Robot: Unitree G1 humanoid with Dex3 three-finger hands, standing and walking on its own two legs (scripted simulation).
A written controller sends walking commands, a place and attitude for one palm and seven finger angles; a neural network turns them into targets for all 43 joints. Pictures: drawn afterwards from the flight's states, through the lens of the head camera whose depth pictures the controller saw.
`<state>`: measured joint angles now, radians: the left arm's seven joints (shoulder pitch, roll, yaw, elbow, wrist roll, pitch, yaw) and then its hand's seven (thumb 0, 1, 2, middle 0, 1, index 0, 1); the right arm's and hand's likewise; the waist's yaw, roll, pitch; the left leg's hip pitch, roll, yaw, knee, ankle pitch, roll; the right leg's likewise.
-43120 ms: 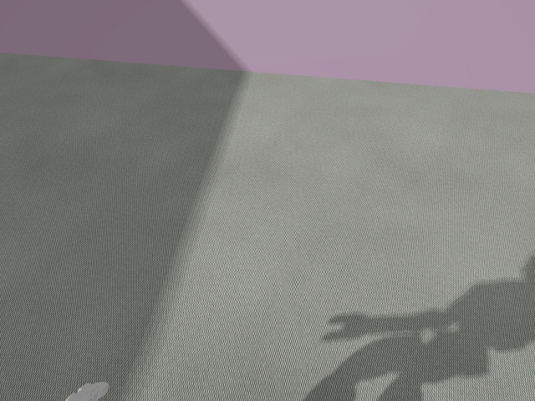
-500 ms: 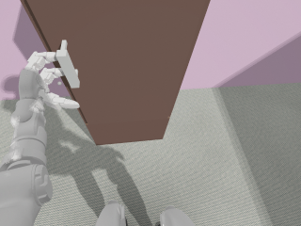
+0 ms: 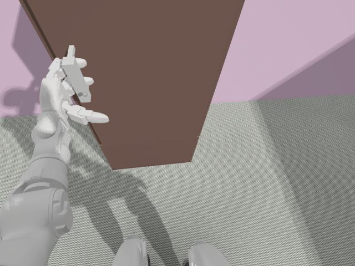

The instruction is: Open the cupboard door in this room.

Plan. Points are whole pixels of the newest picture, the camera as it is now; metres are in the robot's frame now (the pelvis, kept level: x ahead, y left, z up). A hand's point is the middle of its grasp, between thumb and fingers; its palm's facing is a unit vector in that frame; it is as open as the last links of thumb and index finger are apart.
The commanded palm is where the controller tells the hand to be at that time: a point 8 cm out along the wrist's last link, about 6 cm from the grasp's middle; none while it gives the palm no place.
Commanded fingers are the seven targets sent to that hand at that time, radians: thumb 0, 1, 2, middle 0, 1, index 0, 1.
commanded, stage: slide the fingers in behind the handle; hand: left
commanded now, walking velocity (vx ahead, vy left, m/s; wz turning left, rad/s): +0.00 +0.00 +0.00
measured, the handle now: (78, 75) +0.54 +0.21 +0.07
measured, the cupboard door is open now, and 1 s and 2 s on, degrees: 0 0 27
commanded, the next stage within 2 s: close the thumb around the handle in 0.42 s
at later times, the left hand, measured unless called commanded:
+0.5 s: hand (80, 95) +0.48 +0.20 +0.06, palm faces +0.08 -1.00 +0.01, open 14.0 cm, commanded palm +0.46 +0.24 +0.07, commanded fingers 0.00 -0.50 0.30 -0.30 -1.20 -0.30 -1.20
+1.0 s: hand (80, 92) +0.49 +0.20 +0.06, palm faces +0.09 -1.00 +0.02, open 8.0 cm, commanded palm +0.46 +0.24 +0.07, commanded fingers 0.00 0.90 0.90 -0.40 -1.35 -0.40 -1.35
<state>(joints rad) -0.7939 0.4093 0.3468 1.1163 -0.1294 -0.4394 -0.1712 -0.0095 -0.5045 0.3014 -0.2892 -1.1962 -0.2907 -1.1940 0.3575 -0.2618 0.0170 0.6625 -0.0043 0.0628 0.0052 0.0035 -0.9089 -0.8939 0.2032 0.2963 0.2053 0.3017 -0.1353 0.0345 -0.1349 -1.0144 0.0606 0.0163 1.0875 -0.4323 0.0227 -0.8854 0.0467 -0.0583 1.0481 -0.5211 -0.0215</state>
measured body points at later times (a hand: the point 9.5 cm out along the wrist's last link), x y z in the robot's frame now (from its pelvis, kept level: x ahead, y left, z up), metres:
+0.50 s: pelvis +0.00 +0.00 +0.00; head +0.12 +0.02 +0.43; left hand +0.47 +0.25 +0.06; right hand +0.03 -0.27 -0.12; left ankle +0.04 +0.10 -0.66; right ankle -0.01 -0.11 -0.66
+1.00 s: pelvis +0.01 +0.01 +0.00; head +0.12 +0.03 +0.44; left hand +0.48 +0.25 +0.07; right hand +0.02 -0.26 -0.12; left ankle +0.04 +0.10 -0.66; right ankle -0.01 -0.11 -0.66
